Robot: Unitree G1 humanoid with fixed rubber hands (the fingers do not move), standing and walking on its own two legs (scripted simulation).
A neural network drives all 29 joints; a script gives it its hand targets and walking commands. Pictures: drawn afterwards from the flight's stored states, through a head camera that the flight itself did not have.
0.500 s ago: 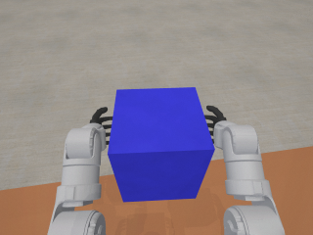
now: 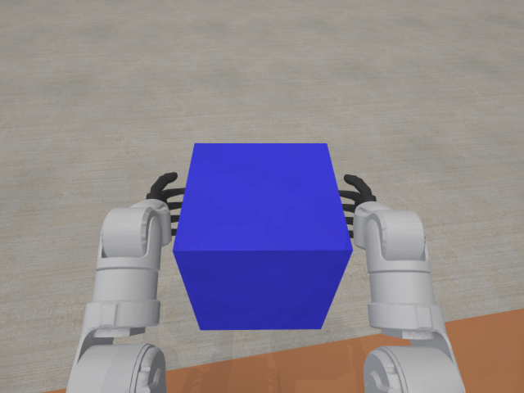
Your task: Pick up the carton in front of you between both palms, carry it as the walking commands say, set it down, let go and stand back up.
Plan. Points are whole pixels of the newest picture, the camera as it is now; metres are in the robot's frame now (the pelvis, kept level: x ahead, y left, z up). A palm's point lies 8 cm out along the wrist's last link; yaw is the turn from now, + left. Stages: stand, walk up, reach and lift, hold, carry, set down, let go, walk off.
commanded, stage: carry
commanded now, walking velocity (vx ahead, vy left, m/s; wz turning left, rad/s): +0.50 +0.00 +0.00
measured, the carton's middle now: (260, 240) +0.37 +0.01 +0.04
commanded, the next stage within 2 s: none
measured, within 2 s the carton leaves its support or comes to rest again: neither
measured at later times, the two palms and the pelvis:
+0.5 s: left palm (203, 110) +0.65 +0.13 +0.11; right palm (344, 115) +0.65 -0.17 +0.11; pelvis +0.30 -0.01 -0.02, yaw +2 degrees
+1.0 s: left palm (202, 61) +0.94 +0.17 +0.09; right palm (308, 64) +0.95 -0.13 +0.09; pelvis +0.60 +0.01 -0.03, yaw +0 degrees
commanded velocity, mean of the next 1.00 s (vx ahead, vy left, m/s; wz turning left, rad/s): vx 0.50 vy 0.00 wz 0.00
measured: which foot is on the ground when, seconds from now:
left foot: down 0.00-0.46, up 0.48-0.96, down 0.98-1.00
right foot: up 0.00-0.44, down 0.46-0.98, up 1.00-1.00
